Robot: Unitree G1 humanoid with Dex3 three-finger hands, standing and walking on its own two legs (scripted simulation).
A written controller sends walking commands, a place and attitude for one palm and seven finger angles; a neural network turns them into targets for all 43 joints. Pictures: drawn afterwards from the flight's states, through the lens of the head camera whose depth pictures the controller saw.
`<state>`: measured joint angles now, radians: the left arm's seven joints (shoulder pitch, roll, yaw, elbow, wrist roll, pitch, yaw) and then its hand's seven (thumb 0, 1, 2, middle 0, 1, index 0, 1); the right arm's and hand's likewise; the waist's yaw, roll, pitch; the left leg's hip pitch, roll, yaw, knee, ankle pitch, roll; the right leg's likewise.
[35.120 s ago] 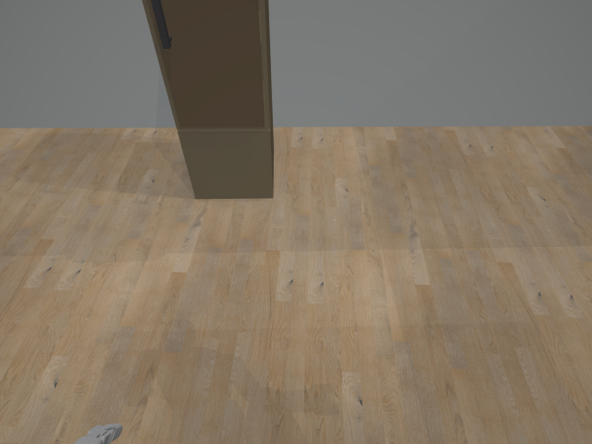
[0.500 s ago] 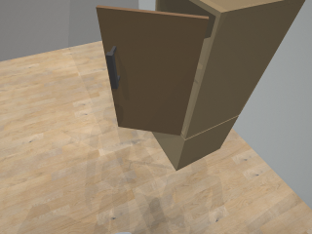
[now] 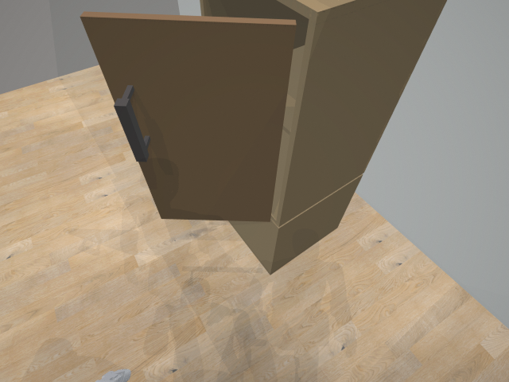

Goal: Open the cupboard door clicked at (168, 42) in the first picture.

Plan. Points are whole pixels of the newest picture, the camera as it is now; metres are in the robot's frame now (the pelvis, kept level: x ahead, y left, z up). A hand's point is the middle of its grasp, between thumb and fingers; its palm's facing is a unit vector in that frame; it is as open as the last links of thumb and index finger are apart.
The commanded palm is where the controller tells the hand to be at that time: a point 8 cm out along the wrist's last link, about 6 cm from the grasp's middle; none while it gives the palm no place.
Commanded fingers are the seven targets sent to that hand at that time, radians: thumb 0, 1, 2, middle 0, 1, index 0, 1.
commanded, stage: come to a stop and stand still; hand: left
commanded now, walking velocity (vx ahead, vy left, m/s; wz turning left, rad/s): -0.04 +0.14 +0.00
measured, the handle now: (136, 125) +0.56 +0.26 +0.05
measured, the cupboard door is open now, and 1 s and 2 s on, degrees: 53 53 53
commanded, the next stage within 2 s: look again from close up in 0.76 s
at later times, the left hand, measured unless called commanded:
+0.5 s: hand out of the picture -0.01 +0.20 -0.19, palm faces +0.10 -0.97 -0.23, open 7.3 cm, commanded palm none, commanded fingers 0.00 0.90 0.90 -0.20 -0.30 -0.20 -0.30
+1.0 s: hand out of the picture +0.00 +0.18 -0.18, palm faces +0.00 -0.98 -0.21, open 7.3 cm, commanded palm none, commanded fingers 0.00 0.90 0.90 -0.20 -0.30 -0.20 -0.30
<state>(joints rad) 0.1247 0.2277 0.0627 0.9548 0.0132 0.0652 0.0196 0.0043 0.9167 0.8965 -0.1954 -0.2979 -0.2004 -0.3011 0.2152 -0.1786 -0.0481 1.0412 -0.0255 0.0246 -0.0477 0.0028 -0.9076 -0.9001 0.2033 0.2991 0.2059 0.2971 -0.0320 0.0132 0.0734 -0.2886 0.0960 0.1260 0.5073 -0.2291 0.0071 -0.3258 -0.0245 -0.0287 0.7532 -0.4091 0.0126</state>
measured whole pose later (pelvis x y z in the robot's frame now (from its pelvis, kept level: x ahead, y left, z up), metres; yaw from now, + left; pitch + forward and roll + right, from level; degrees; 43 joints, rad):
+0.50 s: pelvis -0.02 -0.01 -0.01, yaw +1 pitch -1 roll +1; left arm 0.25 0.22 0.04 1.05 0.01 0.05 0.03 0.00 0.91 0.90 -0.20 -0.30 -0.21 -0.30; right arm 0.17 -0.19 -0.03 1.01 -0.02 0.03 -0.02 0.01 -0.91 -0.90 0.20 0.30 0.20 0.30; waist 0.04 -0.05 0.05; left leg -0.24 -0.02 0.06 0.54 -0.28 0.03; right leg -0.23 -0.08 -0.03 0.61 -0.41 0.02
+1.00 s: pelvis -0.02 +0.01 +0.00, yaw +1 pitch -1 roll +0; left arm 0.26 0.17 -0.02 1.09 0.01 -0.02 0.05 0.01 0.92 0.90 -0.20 -0.30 -0.21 -0.30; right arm 0.27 -0.18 0.00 1.05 -0.01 -0.01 -0.03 0.00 -0.91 -0.90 0.20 0.30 0.20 0.30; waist -0.02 0.00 0.05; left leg -0.24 0.00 0.06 0.54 -0.29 0.03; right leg -0.18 -0.05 -0.02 0.50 -0.31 0.04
